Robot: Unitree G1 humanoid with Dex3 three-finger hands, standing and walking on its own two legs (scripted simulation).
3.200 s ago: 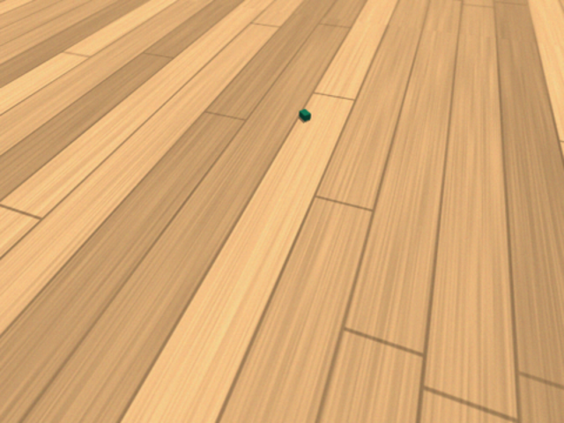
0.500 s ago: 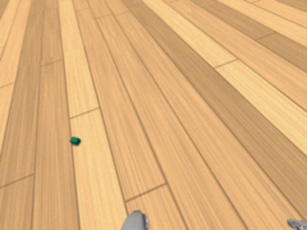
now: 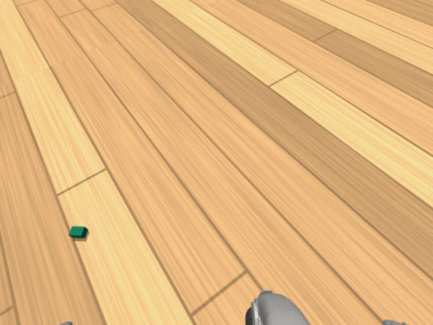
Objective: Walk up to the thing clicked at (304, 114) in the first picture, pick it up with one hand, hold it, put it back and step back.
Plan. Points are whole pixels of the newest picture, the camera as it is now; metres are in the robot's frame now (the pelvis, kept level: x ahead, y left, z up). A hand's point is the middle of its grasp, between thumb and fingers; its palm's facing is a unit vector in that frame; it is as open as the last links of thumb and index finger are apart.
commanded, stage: walk up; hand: left
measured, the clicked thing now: (78, 232) +0.65 +0.70 -0.74
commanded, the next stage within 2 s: none
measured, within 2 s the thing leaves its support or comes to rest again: neither
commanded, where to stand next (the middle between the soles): +0.23 +0.48 m, yaw -11 degrees
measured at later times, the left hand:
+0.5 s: hand out of the picture +0.13 +0.57 -0.15, palm faces -0.06 -0.76 -0.65, open 7.4 cm
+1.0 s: hand out of the picture +0.22 +0.66 -0.11, palm faces -0.09 -0.79 -0.60, open 7.4 cm
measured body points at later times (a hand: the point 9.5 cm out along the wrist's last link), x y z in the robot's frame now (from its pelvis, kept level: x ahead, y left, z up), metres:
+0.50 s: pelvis +0.05 +0.22 -0.04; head +0.07 +0.20 +0.41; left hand +0.14 +0.61 -0.11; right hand +0.11 -0.14 -0.14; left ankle +0.08 +0.37 -0.72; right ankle +0.09 -0.02 -0.70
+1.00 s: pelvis +0.12 +0.37 -0.01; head +0.13 +0.31 +0.43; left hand +0.23 +0.70 -0.07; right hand +0.15 +0.04 -0.16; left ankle +0.15 +0.54 -0.64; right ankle +0.17 +0.22 -0.72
